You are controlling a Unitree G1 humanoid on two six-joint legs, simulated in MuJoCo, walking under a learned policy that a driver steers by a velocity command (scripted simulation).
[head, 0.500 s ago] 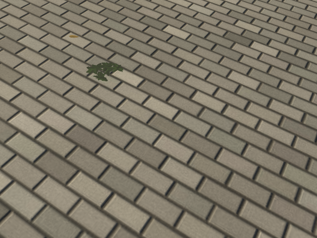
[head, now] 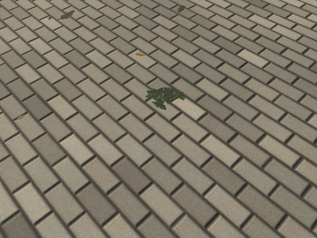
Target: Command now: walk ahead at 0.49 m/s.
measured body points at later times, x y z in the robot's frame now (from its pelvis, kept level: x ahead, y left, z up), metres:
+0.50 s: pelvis +0.26 +0.03 +0.00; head +0.28 +0.04 +0.45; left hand +0.40 +0.28 -0.13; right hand +0.26 -0.24 -0.12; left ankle +0.26 +0.11 -0.74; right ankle +0.25 -0.11 -0.66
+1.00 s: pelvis +0.49 -0.11 +0.00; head +0.50 -0.13 +0.45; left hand +0.64 +0.11 -0.13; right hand +0.43 -0.35 -0.15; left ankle +0.53 +0.05 -0.66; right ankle +0.47 -0.15 -0.74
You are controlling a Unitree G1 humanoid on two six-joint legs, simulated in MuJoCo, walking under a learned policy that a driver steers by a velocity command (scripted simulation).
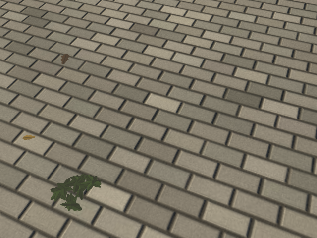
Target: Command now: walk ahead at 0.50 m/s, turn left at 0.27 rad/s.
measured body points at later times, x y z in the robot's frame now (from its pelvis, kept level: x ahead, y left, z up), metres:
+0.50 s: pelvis +0.26 +0.06 -0.01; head +0.28 +0.07 +0.44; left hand +0.26 +0.32 -0.15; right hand +0.40 -0.18 -0.15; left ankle +0.28 +0.10 -0.74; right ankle +0.22 -0.09 -0.65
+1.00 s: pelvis +0.55 +0.10 -0.02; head +0.58 +0.10 +0.43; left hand +0.58 +0.38 -0.14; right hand +0.65 -0.15 -0.16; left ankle +0.37 +0.14 -0.65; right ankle +0.63 +0.06 -0.74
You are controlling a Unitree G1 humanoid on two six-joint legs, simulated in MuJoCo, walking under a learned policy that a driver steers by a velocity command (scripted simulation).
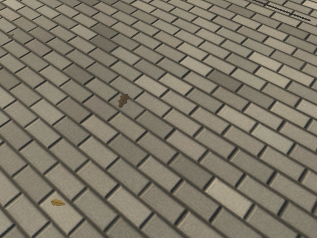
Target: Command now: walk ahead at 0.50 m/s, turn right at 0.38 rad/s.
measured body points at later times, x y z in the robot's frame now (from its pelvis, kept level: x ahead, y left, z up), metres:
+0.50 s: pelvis +0.28 +0.02 +0.00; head +0.31 +0.02 +0.45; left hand +0.31 +0.29 -0.14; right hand +0.43 -0.25 -0.09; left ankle +0.38 +0.09 -0.73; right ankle +0.10 -0.05 -0.67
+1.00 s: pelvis +0.53 -0.06 +0.00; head +0.56 -0.08 +0.45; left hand +0.78 +0.12 -0.09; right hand +0.42 -0.29 -0.15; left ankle +0.39 +0.09 -0.70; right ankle +0.61 -0.15 -0.73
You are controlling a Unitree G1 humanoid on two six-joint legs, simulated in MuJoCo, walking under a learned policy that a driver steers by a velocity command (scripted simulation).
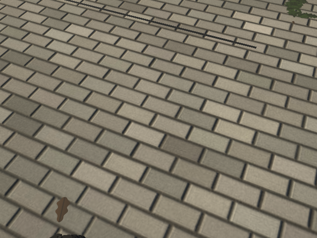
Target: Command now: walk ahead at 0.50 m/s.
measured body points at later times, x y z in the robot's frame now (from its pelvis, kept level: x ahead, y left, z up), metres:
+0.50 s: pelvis +0.17 +0.00 +0.01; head +0.19 +0.02 +0.46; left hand +0.17 +0.24 -0.15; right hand +0.26 -0.23 -0.13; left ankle +0.24 +0.09 -0.73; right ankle +0.10 -0.08 -0.72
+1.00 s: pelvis +0.26 +0.02 +0.01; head +0.27 +0.04 +0.46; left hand +0.16 +0.26 -0.14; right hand +0.39 -0.23 -0.11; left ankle +0.32 +0.12 -0.71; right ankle +0.15 -0.10 -0.73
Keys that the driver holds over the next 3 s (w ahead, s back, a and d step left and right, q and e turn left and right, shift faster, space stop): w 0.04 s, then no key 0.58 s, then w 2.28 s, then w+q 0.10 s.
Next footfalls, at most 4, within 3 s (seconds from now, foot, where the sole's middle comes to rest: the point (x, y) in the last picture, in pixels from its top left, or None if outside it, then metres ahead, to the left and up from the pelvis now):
0.42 left None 0.28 0.09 -0.76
1.02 left None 0.37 0.13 -0.76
1.52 right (174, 185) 0.69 -0.06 -0.76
2.10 left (134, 132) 1.00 0.11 -0.76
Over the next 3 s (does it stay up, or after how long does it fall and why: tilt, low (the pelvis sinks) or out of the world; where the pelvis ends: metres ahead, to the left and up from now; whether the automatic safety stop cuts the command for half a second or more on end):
stays up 1.32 0.00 0.02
